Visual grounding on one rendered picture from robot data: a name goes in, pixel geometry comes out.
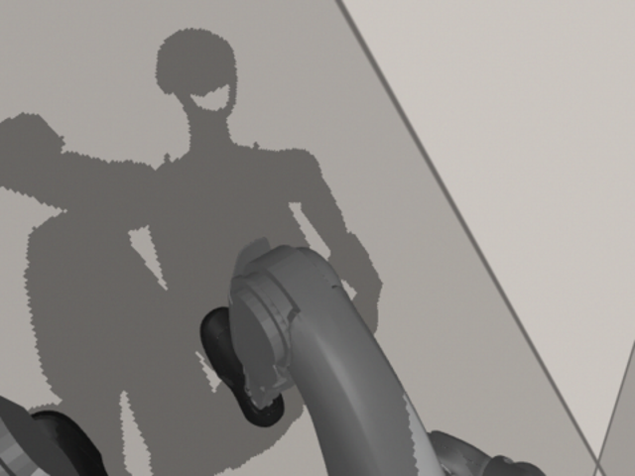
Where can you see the right robot foot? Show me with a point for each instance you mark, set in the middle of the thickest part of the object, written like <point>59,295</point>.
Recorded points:
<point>216,341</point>

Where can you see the right robot arm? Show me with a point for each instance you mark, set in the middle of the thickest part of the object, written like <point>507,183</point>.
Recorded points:
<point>504,466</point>

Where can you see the right robot hand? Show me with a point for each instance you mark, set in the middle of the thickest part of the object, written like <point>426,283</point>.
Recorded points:
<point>457,457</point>

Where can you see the left robot foot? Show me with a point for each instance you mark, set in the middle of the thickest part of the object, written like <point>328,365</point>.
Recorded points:
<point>71,439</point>

